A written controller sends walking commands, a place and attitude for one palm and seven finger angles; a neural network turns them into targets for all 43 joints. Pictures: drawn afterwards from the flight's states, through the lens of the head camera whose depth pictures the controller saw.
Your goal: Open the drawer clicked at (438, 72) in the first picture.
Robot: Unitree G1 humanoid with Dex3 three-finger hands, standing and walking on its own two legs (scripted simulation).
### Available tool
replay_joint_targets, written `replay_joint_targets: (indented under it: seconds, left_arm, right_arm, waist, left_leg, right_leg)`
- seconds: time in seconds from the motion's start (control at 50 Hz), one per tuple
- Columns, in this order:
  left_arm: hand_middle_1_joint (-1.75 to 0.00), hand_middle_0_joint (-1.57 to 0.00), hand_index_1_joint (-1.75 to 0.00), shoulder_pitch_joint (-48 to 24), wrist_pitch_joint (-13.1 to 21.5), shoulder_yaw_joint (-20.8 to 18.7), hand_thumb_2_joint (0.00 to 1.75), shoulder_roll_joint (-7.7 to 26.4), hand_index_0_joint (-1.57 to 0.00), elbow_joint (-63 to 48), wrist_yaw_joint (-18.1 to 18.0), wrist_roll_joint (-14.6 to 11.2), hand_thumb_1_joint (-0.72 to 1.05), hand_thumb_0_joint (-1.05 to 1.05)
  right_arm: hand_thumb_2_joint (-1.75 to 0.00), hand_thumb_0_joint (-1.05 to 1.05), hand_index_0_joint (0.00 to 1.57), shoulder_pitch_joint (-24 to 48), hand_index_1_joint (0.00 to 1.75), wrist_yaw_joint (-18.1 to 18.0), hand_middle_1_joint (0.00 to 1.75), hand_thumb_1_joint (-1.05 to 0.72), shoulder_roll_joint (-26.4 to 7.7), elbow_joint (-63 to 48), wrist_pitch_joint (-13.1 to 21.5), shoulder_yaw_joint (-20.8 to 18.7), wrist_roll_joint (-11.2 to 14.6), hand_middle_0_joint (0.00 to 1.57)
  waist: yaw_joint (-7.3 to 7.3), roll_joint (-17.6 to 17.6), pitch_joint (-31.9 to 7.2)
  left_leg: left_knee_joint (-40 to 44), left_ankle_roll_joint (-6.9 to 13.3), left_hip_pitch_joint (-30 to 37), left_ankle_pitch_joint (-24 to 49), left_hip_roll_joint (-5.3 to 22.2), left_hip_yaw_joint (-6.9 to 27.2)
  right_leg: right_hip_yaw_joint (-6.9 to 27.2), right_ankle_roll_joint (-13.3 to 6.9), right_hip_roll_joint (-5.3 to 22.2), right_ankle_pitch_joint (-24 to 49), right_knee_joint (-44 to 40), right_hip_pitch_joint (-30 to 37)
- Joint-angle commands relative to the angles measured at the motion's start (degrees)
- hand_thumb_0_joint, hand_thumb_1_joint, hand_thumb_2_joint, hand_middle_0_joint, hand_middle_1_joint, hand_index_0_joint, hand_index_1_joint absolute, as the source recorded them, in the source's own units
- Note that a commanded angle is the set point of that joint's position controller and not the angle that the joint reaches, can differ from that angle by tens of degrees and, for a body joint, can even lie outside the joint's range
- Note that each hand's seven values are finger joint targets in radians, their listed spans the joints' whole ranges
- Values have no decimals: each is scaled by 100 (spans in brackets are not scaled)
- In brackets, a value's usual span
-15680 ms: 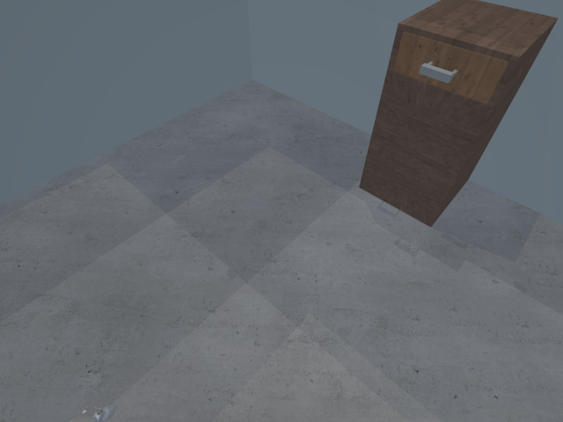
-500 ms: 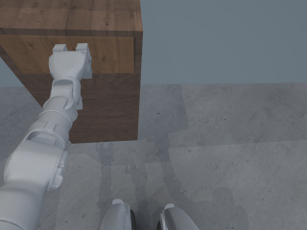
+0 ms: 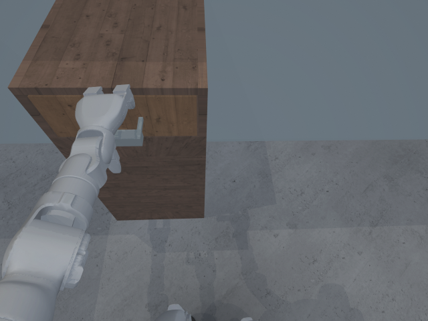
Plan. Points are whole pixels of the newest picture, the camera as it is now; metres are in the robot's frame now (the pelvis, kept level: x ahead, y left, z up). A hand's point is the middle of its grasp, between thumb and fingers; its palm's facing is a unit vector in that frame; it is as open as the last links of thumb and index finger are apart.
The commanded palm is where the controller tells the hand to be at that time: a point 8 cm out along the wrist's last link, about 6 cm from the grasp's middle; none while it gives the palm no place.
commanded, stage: lift the fingers back up to retry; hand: left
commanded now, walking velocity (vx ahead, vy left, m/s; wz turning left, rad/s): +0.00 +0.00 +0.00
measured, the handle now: (119, 129) +0.53 +0.19 -0.02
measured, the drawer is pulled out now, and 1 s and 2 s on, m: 0.00 0.00 0.00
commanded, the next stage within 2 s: re-aim the fingers above the handle in 0.16 s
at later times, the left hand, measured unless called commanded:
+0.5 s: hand (114, 135) +0.47 +0.18 +0.04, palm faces -0.05 -0.04 -1.00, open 13.8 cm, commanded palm +0.46 +0.18 +0.10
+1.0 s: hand (115, 135) +0.47 +0.18 +0.04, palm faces -0.07 -0.05 -1.00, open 13.8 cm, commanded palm +0.46 +0.18 +0.10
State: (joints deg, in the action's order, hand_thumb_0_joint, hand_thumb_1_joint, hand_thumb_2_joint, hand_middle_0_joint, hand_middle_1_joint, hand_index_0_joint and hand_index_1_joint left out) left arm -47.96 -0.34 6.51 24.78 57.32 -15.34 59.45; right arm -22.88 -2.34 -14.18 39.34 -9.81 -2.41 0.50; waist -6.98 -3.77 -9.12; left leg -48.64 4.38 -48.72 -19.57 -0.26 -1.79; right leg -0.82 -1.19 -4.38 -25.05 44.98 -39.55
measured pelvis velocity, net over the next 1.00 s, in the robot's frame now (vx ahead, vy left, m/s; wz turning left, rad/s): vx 0.01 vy -0.02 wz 0.02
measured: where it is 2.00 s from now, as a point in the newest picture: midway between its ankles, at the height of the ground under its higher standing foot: outside the picture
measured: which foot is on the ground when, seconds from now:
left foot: down 0.00-1.00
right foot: down 0.00-1.00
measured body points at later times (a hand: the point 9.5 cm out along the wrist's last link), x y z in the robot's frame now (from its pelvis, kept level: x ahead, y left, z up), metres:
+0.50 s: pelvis +0.01 -0.02 +0.01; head +0.09 -0.03 +0.45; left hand +0.46 +0.18 +0.10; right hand +0.07 -0.29 -0.13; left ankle +0.03 +0.07 -0.70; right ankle -0.04 -0.12 -0.70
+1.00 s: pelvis +0.01 -0.02 +0.00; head +0.09 -0.03 +0.45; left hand +0.47 +0.18 +0.09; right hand +0.02 -0.30 -0.12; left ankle +0.03 +0.07 -0.70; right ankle -0.04 -0.12 -0.70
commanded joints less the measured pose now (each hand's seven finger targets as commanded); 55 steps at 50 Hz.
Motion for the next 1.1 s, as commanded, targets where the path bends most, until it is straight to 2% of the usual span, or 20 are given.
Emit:
replay_joint_targets:
  seconds: [0.0,0.04,0.08,0.14,0.16,0.22,0.26,0.4,0.5,0.52,0.58,0.62,0.74,0.82,0.88,0.96,0.98,1.02,1.06,1.08]
  left_arm:
    - [-120,-30,-120,-2230,93,-256,30,865,-30,-1354,-187,-28,-50,0]
    - [-120,-30,-120,-1726,82,-246,30,752,-30,-1242,-174,-32,-50,0]
    - [-120,-30,-120,-1732,40,-117,30,601,-30,-1229,-171,-46,-50,0]
    - [-120,-30,-120,-1892,71,-521,30,1146,-30,-1372,-256,35,-50,0]
    - [-120,-30,-120,-2190,116,-444,30,1131,-30,-1602,-290,89,-50,0]
    - [-120,-30,-120,-2177,203,-573,30,1185,-30,-1841,-396,98,-50,0]
    - [-120,-30,-120,-1853,151,-667,30,1260,-30,-1662,-439,123,-50,0]
    - [-120,-30,-120,-2021,6,-162,30,688,-30,-1714,-256,-30,-50,0]
    - [-120,-30,-120,-2109,139,-200,30,782,-30,-1717,-165,-48,-50,0]
    - [-120,-30,-120,-1972,166,-462,30,1105,-30,-1593,-192,24,-50,0]
    - [-120,-30,-120,-1984,112,-555,30,1309,-30,-1368,-291,63,-50,0]
    - [-120,-30,-120,-2115,105,-782,30,1669,-30,-1331,-341,123,-50,0]
    - [-120,-30,-120,-1961,93,-557,30,1444,-30,-1186,-181,37,-50,0]
    - [-120,-30,-120,-1901,348,-492,30,1333,-30,-1334,2,-33,-50,0]
    - [-120,-30,-120,-1940,444,-493,30,1314,-30,-1348,-54,-24,-50,0]
    - [-120,-30,-120,-2351,570,-622,30,1410,-30,-1682,-297,58,-50,0]
    - [-120,-30,-120,-2168,535,-702,30,1407,-30,-1620,-367,42,-50,0]
    - [-120,-30,-120,-2196,397,-626,30,1301,-30,-1407,-467,97,-50,0]
    - [-120,-30,-120,-2094,159,-794,30,1553,-30,-1083,-537,154,-50,0]
    - [-120,-30,-120,-2079,50,-620,30,1351,-30,-1010,-537,135,-50,0]
  right_arm:
    - [-90,0,20,-588,30,39,30,-90,-888,-374,-52,-385,-50,20]
    - [-90,0,20,-510,30,77,30,-90,-898,-428,-101,-398,-45,20]
    - [-90,0,20,-432,30,111,30,-90,-896,-461,-151,-391,-32,20]
    - [-90,0,20,-387,30,65,30,-90,-918,-512,-184,-395,-35,20]
    - [-90,0,20,-344,30,65,30,-90,-900,-519,-183,-386,-28,20]
    - [-90,0,20,-285,30,75,30,-90,-857,-568,-155,-409,-52,20]
    - [-90,0,20,-211,30,67,30,-90,-847,-590,-176,-401,-50,20]
    - [-90,0,20,-126,30,67,30,-90,-824,-598,-182,-420,-37,20]
    - [-90,0,20,-110,30,32,30,-90,-803,-572,-180,-395,-29,20]
    - [-90,0,20,-120,30,21,30,-90,-817,-576,-189,-390,0,20]
    - [-90,0,20,-113,30,-24,30,-90,-840,-606,-177,-342,0,20]
    - [-90,0,20,-136,30,-45,30,-90,-847,-600,-162,-317,22,20]
    - [-90,0,20,-228,30,-55,30,-90,-868,-631,-103,-332,17,20]
    - [-90,0,20,-318,30,-56,30,-90,-875,-556,-71,-372,31,20]
    - [-90,0,20,-359,30,-57,30,-90,-891,-487,-65,-395,12,20]
    - [-90,0,20,-427,30,-11,30,-90,-878,-429,-30,-430,-18,20]
    - [-90,0,20,-445,30,7,30,-90,-880,-430,-27,-441,-50,20]
    - [-90,0,20,-434,30,51,30,-90,-884,-407,-48,-431,-33,20]
    - [-90,0,20,-418,30,47,30,-90,-934,-403,-84,-402,-18,20]
    - [-90,0,20,-412,30,49,30,-90,-920,-451,-88,-392,-26,20]
  waist:
    - [-37,-180,-2328]
    - [57,-65,-2139]
    - [8,86,-1858]
    - [76,170,-2125]
    - [15,62,-2234]
    - [103,-104,-2508]
    - [133,85,-2437]
    - [-31,166,-2257]
    - [-36,95,-2084]
    - [19,247,-2152]
    - [33,300,-1956]
    - [66,282,-2167]
    - [41,67,-2190]
    - [-22,258,-2245]
    - [-51,137,-1925]
    - [-23,-234,-2382]
    - [61,-309,-2511]
    - [-16,-148,-2453]
    - [23,102,-2209]
    - [29,49,-2197]
  left_leg:
    - [331,-170,3403,3108,100,416]
    - [369,-165,3304,3072,81,382]
    - [426,-140,3138,2864,59,344]
    - [393,-95,2981,2718,-11,263]
    - [378,-95,3020,2731,-25,252]
    - [302,-100,3217,2944,-37,250]
    - [274,-93,3062,2907,-59,219]
    - [306,-61,3068,2788,-101,176]
    - [331,-49,2895,2493,-138,154]
    - [318,-44,2809,2380,-143,157]
    - [343,-34,2419,2045,-174,121]
    - [336,-38,2302,2036,-174,91]
    - [329,-36,2372,2040,-181,44]
    - [323,-26,2453,2174,-162,95]
    - [323,-32,2431,2035,-147,121]
    - [249,-83,2819,2324,-97,222]
    - [222,-98,2924,2483,-93,229]
    - [211,-105,2879,2534,-75,261]
    - [270,-99,2592,2321,-67,232]
    - [308,-98,2571,2260,-95,211]
  right_leg:
    - [-97,-142,-126,2335,-626,29]
    - [-95,-137,-132,2384,-635,96]
    - [-86,-134,-117,2375,-696,131]
    - [32,-115,-71,2556,-653,456]
    - [65,-103,-56,2631,-637,418]
    - [89,-102,-65,2768,-564,457]
    - [106,-86,-56,2882,-558,576]
    - [152,-62,-14,2998,-665,646]
    - [189,-69,11,2856,-699,633]
    - [216,-41,3,2827,-690,656]
    - [244,-46,28,2678,-693,744]
    - [287,-18,49,2786,-649,874]
    - [304,-27,31,2833,-695,919]
    - [314,3,22,2947,-711,857]
    - [265,-41,7,2618,-738,589]
    - [178,-84,-44,2423,-559,266]
    - [144,-110,-66,2474,-513,306]
    - [101,-87,-88,2443,-491,163]
    - [90,-81,-83,2340,-530,249]
    - [81,-93,-87,2304,-561,328]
